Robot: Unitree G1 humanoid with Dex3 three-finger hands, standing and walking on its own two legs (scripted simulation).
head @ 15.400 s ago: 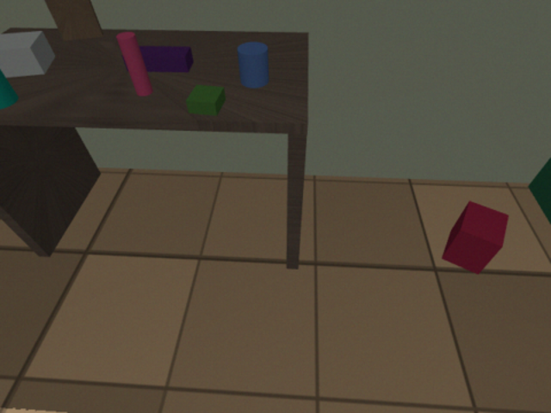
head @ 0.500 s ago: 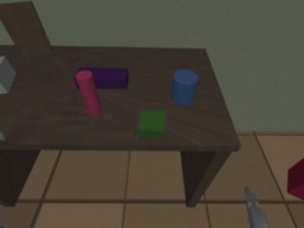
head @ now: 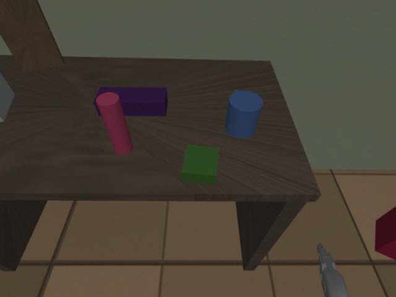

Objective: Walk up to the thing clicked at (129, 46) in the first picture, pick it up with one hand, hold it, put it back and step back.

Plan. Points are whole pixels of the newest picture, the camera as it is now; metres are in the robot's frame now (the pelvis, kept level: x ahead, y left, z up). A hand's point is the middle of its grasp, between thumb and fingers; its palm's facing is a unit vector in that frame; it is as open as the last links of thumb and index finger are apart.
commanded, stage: go down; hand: left
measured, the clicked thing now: (116, 125) +0.48 +0.20 +0.08
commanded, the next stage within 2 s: approach in 1.06 s
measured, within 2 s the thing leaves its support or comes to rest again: neither
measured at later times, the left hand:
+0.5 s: hand out of the picture +0.38 +0.39 +0.17, palm faces +0.19 -0.98 +0.00, open 17.6 cm
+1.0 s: hand out of the picture +0.38 +0.39 +0.18, palm faces +0.19 -0.98 +0.00, open 17.6 cm
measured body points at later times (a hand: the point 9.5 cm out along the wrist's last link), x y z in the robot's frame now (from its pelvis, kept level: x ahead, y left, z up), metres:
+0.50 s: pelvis +0.00 +0.00 -0.01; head +0.04 +0.02 +0.44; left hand +0.36 +0.44 +0.18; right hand +0.15 -0.26 -0.07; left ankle -0.02 +0.12 -0.73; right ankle -0.01 -0.15 -0.73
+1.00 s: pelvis +0.00 +0.00 -0.01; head +0.05 +0.02 +0.44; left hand +0.37 +0.44 +0.18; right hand +0.15 -0.25 -0.07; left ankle -0.02 +0.12 -0.73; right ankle -0.01 -0.15 -0.73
